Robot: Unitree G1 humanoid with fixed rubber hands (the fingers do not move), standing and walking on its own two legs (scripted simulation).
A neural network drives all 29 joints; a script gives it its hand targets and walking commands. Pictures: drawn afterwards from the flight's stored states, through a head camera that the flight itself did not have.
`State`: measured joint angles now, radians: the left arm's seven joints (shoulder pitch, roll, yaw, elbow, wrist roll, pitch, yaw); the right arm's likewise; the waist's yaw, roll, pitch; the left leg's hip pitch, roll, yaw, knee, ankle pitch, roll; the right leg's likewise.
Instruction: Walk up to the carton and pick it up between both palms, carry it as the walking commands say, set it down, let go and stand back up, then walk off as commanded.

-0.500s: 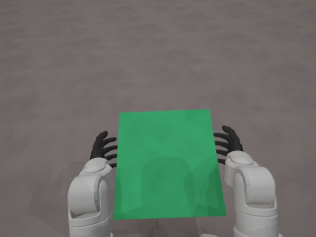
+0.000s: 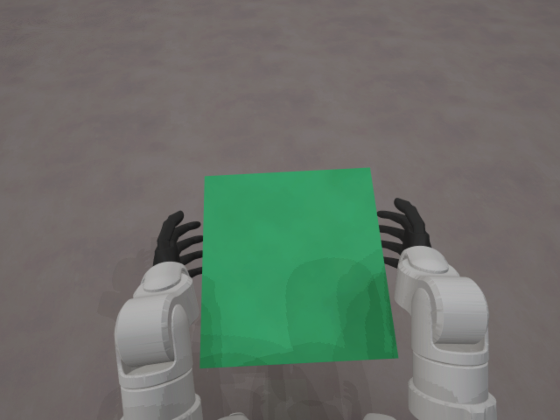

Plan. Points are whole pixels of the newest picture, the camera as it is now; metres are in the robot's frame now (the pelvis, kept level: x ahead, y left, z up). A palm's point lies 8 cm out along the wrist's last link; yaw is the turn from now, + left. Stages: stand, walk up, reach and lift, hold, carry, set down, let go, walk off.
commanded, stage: carry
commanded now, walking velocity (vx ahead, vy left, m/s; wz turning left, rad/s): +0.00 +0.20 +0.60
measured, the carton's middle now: (291, 271) +0.32 +0.00 +0.01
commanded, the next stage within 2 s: none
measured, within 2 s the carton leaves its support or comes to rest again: neither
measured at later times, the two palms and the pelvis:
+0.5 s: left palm out of the picture +0.18 +0.35 +0.13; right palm (244, 275) +0.26 +0.06 +0.12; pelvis -0.05 +0.13 +0.01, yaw +18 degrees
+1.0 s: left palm out of the picture +0.01 +0.55 +0.11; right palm (11, 373) +0.17 +0.29 +0.10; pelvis -0.13 +0.28 +0.01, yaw +34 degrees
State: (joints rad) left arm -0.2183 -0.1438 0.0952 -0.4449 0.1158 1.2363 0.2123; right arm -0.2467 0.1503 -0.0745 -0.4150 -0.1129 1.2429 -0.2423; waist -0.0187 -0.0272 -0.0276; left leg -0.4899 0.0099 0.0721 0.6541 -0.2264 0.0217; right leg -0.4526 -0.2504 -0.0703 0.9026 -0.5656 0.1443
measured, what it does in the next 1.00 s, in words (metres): steps to the left, turning left: right foot, then left foot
